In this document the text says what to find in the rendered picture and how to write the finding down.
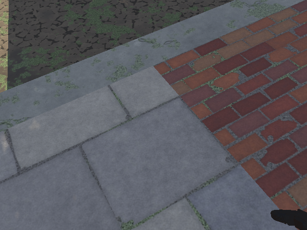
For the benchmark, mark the robot right hand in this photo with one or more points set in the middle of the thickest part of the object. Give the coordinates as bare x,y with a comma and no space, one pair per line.
298,218

